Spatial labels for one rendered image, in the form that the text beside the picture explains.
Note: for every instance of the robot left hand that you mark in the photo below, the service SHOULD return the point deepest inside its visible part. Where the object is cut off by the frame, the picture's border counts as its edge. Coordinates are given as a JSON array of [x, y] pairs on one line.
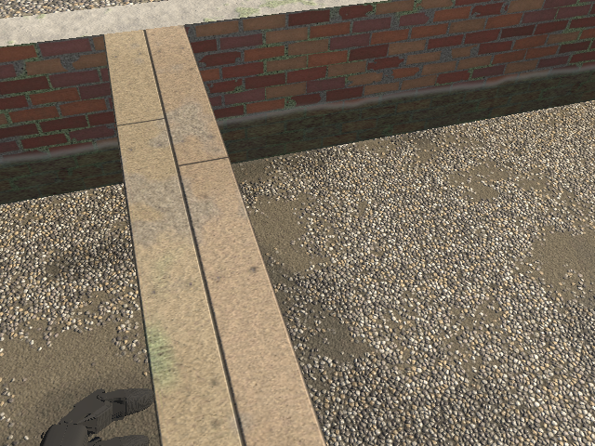
[[96, 411]]

